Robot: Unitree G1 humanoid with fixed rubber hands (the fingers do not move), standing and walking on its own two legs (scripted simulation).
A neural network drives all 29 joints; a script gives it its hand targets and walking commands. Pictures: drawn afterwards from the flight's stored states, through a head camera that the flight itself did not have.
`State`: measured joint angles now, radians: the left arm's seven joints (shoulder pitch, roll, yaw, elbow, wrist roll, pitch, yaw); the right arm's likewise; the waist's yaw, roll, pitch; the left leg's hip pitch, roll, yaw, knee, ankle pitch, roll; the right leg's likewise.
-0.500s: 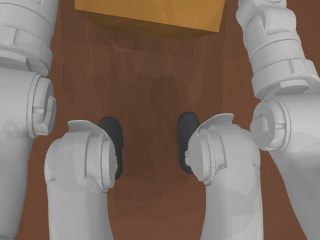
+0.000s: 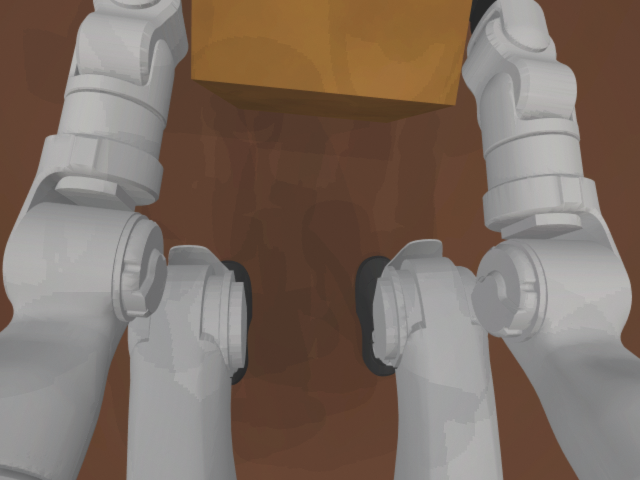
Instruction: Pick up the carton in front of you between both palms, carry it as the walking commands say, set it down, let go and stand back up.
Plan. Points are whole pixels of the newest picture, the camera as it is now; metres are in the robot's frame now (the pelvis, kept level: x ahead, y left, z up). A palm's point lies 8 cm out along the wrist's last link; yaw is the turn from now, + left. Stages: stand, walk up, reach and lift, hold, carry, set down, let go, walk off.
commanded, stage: reach and lift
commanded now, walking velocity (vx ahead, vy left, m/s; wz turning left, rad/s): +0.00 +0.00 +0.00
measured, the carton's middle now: (326, 6) +0.56 -0.01 -0.21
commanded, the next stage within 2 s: none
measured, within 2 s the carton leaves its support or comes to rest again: neither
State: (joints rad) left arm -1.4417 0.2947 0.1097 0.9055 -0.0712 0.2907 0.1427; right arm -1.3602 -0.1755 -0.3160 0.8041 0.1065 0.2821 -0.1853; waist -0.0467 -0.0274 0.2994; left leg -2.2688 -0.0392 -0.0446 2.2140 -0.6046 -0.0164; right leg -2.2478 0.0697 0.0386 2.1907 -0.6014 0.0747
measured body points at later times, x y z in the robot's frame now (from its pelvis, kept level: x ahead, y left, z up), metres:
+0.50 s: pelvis -0.02 -0.01 +0.11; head +0.26 +0.01 +0.46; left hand +0.52 +0.15 +0.05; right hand +0.50 -0.15 +0.05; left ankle +0.10 +0.12 -0.34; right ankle +0.11 -0.14 -0.34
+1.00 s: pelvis +0.03 -0.01 +0.24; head +0.20 +0.01 +0.66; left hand +0.46 +0.16 +0.21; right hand +0.46 -0.15 +0.21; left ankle +0.10 +0.12 -0.34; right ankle +0.11 -0.14 -0.34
